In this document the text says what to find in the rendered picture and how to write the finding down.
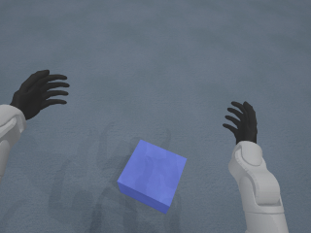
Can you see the right robot hand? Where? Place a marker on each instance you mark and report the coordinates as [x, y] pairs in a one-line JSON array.
[[247, 125]]

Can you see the left robot forearm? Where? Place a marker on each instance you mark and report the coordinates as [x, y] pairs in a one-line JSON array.
[[12, 124]]

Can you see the right robot forearm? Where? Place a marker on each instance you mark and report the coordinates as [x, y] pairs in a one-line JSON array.
[[259, 190]]

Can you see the left robot hand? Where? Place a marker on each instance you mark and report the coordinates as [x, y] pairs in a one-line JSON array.
[[32, 95]]

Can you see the carton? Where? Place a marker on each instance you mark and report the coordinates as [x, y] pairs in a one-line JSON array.
[[151, 176]]

